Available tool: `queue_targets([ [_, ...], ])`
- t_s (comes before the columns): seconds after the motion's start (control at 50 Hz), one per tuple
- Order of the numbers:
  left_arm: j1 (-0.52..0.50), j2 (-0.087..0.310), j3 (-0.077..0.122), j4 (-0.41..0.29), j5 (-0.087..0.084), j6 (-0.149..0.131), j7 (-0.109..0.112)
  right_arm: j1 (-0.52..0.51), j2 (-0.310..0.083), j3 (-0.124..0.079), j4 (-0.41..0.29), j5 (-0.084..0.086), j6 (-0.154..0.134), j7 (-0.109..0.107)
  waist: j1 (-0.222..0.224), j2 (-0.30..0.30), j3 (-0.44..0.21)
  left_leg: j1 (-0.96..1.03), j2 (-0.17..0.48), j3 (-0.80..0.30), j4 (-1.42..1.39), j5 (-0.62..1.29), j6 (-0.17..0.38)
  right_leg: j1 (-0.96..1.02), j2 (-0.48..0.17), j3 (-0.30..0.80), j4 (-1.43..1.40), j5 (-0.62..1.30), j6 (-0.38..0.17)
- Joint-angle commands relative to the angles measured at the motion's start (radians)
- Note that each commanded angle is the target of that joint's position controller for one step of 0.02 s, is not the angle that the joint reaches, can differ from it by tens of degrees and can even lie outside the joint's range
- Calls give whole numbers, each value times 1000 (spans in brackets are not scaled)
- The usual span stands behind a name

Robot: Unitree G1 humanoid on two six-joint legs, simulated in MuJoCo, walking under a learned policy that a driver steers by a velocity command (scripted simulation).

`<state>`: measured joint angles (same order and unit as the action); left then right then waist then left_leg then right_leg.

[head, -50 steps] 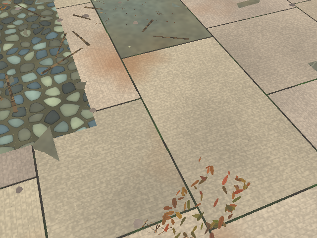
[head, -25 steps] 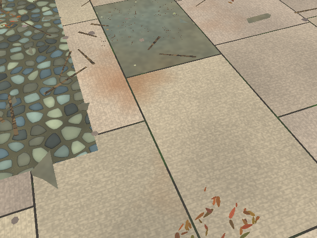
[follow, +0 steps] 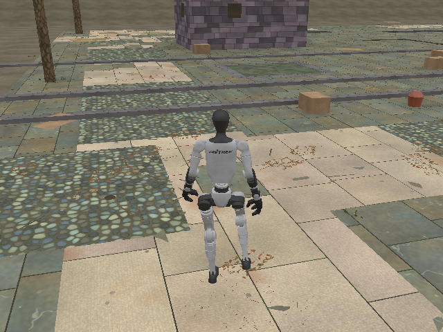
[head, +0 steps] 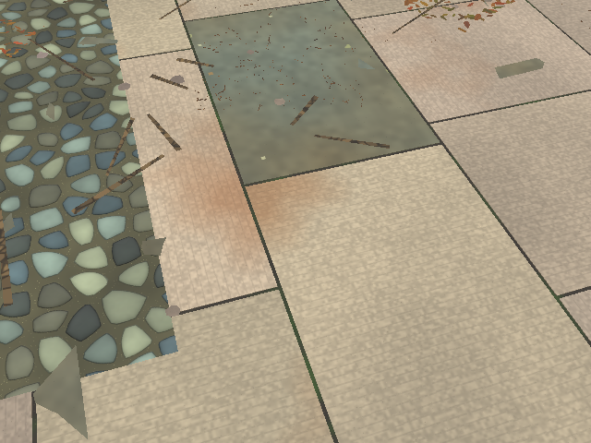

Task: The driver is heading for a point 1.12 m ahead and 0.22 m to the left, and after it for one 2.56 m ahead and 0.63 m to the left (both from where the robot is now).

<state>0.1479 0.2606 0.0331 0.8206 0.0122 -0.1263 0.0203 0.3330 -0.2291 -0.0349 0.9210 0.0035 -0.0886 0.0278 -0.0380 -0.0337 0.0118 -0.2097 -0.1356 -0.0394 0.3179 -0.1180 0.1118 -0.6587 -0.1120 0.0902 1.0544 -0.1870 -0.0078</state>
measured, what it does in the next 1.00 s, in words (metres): walks ahead, turning left: right foot, then left foot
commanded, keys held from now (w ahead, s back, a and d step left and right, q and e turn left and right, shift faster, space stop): w+q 0.82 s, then w+e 0.18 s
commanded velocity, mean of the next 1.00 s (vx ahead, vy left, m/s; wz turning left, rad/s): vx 0.50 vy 0.00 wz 0.50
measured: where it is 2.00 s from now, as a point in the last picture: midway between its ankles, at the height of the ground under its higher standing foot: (173, 270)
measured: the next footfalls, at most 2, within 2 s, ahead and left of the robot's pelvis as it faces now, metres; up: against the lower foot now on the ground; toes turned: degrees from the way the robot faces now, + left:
right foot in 0.24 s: +0.31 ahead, -0.14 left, +0.00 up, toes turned +12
left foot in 0.78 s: +0.48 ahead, +0.20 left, +0.00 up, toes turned +31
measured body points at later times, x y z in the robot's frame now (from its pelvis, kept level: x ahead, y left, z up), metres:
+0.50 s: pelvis +0.26 -0.04 +0.00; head +0.28 -0.05 +0.45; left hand +0.23 +0.24 -0.11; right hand +0.48 -0.26 -0.11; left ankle +0.28 +0.13 -0.66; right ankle +0.27 -0.15 -0.74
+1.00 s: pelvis +0.48 +0.13 +0.00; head +0.49 +0.15 +0.45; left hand +0.45 +0.43 -0.11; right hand +0.70 -0.05 -0.10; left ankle +0.45 +0.18 -0.74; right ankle +0.62 +0.00 -0.65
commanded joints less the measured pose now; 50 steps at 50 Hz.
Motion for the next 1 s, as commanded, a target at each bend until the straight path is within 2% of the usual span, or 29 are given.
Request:
queue_targets([
  [0.02, -1, 50, 12, -63, 8, 9, 14, -53, -161, -36, -91, 7, -20, -25, 37, 80, 37, -196, 222, -211, -175, 28, 158, 105, 24, -37, -230, 180, 35],
  [0.08, -116, 39, 5, -98, -9, 3, 5, 13, -179, -44, -84, 20, -9, -34, -13, 104, 14, -137, 219, -225, -129, -2, 125, 161, 77, -40, -436, 273, 50],
  [0.14, -176, 71, 12, -130, -23, -6, -8, 54, -170, -45, -79, 29, 3, -39, -32, 105, 2, -33, 256, -312, -61, -79, 115, 179, 91, -8, -534, 240, 53],
  [0.18, -174, 101, 22, -142, -26, -19, -17, 48, -174, -48, -88, 24, 12, -45, -14, 120, -6, 22, 274, -375, 4, -93, 103, 224, 99, 3, -587, 156, 35],
  [0.2, -139, 114, 29, -137, -27, -26, -20, 34, -175, -49, -97, 20, 16, -47, 11, 135, -16, 32, 269, -393, 47, -73, 93, 277, 102, -6, -614, 113, 19],
  [0.22, -55, 131, 41, -115, -24, -32, -17, 23, -153, -42, -108, 18, 20, -47, 53, 141, -51, 20, 233, -388, 121, -48, 72, 390, 98, -18, -654, 86, -6],
  [0.24, 89, 175, 56, -94, -11, -37, -11, 1, -103, -24, -129, 10, 17, -42, 120, 99, -158, -70, 179, -326, 328, -53, 37, 616, -10, 66, -638, 66, -64],
  [0.26, 228, 265, 80, -83, 4, -28, -2, 80, -29, -3, -154, 17, 3, -36, 124, -133, -302, -362, 41, -163, 649, -286, -36, 980, -235, 371, -653, 16, -191],
  [0.28, 271, 247, 83, -54, -6, -13, -10, 131, -70, -4, -175, 41, -6, -35, 104, -323, -337, -587, 68, -119, 865, -474, -47, 1051, -363, 697, -737, -197, -273],
  [0.3, 214, 147, 59, -84, -7, -12, -12, 78, -170, -27, -162, 47, 0, -38, 119, -157, -208, -640, 126, -155, 967, -390, -54, 935, -317, 602, -758, -251, -234],
  [0.32, 164, 112, 48, -93, -10, -7, -13, 9, -178, -34, -173, 37, 10, -39, 112, -62, -117, -629, 161, -127, 981, -298, -62, 811, -266, 431, -766, -160, -190],
  [0.34, 111, 93, 39, -95, -9, -2, -17, -18, -158, -36, -181, 26, 16, -38, 88, -22, -59, -592, 187, -115, 943, -230, -73, 702, -210, 317, -799, -55, -170],
  [0.38, 71, 79, 35, -83, -4, 0, -22, -26, -121, -39, -196, 23, 31, -29, 52, -64, -6, -523, 230, -86, 886, -164, -83, 576, -143, 158, -856, 60, -147],
  [0.42, 88, 92, 43, -65, -6, -7, -26, -34, -91, -35, -215, 25, 41, -23, 47, -65, -6, -520, 238, -63, 871, -118, -93, 554, -129, 67, -883, 175, -163],
  [0.48, 114, 123, 57, -40, -6, -7, -22, -93, -82, -34, -257, 21, 45, -21, 53, -38, 0, -571, 245, -69, 763, -32, -106, 583, -144, -20, -893, 311, -181],
  [0.58, 140, 161, 64, -21, -12, 9, -11, -248, -65, -25, -318, 18, 36, 9, 100, -31, 31, -527, 236, -1, 486, 160, -91, 616, -138, -155, -894, 297, -153],
  [0.68, 186, 201, 75, 6, -33, 36, -9, -353, -78, -28, -387, 24, 40, 38, 112, -37, 70, -500, 211, 70, 358, 42, -41, 725, -186, -216, -837, 369, -121],
  [0.72, 175, 232, 84, 1, -37, 48, -4, -310, -109, -44, -393, 19, 45, 40, 68, -69, 21, -369, 148, 130, 338, -61, -1, 739, -183, -259, -712, 686, -102],
  [0.74, 168, 246, 87, -2, -39, 56, 1, -221, -141, -63, -375, 18, 48, 37, 12, -77, -36, -241, 102, 158, 316, -87, 26, 729, -170, -283, -573, 836, -90],
  [0.76, 159, 237, 83, -9, -40, 61, 6, -47, -194, -95, -327, 20, 51, 27, -79, -49, -125, 8, 56, 162, 247, -23, 64, 640, -132, -310, -355, 848, -62],
  [0.78, 177, 189, 63, -35, -13, 54, 6, 111, -285, -129, -293, 21, 60, 2, -133, 88, -218, 333, 204, -80, 227, -2, 127, 356, -83, -309, -26, 463, -15],
  [0.8, 267, 51, 17, -99, 9, 19, -13, 63, -386, -131, -311, 20, 47, 1, 6, 319, -337, 620, 448, -671, 102, -186, 312, -64, 120, -165, 294, -412, 29],
  [0.82, 134, 149, 35, -112, -30, -18, -26, 107, -290, -108, -322, 16, 35, 4, -90, 188, -386, 617, 470, -770, -16, -251, 297, -168, 101, 10, 375, -384, 9],
  [0.84, 89, 173, 42, -119, -62, -27, -31, 72, -225, -87, -298, 8, 25, 7, -73, 145, -242, 503, 452, -592, -19, -141, 242, -213, 52, -11, 336, -275, -13],
  [0.86, 93, 159, 36, -106, -49, -26, -23, -3, -187, -73, -307, 13, 21, 8, -23, 57, -166, 335, 414, -453, -15, -20, 202, -150, 1, -23, 254, -185, -17],
  [0.88, 99, 158, 42, -88, -28, -15, -16, -78, -149, -59, -317, 9, 19, 8, 17, 47, -116, 198, 372, -344, -25, 97, 173, -74, -34, -28, 186, -135, -9],
  [0.9, 134, 158, 45, -78, -25, 2, -19, -112, -127, -50, -322, -3, 14, 8, 50, 76, -106, 115, 347, -285, -52, 158, 162, -2, -59, -19, 157, -99, -6],
  [0.94, 169, 128, 43, -61, -26, 32, -21, -114, -137, -52, -297, -6, -4, 8, 72, 86, -92, 37, 332, -204, -99, 248, 163, 46, -60, -33, 125, -51, 9],
  [1.0, 105, 104, 39, -79, -23, 53, -15, -71, -157, -56, -249, -11, -20, -2, 55, 76, -29, 24, 318, -98, -140, 319, 140, -32, -56, -29, 25, 84, 28],
])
